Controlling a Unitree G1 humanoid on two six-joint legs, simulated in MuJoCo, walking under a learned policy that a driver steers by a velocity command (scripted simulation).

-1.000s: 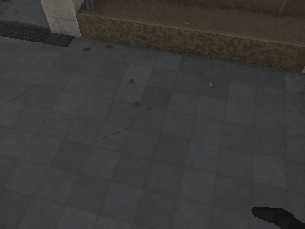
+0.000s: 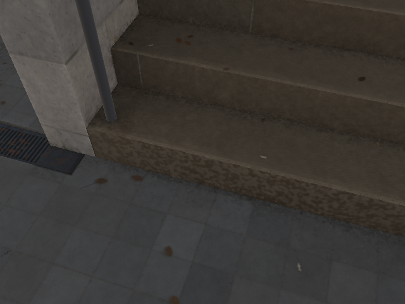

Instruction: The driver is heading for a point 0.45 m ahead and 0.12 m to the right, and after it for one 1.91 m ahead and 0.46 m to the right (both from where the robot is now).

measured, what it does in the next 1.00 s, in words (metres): walks ahead, turning right: left foot, then right foot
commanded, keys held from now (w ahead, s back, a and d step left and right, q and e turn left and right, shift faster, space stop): w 0.06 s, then w+e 0.46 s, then e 0.48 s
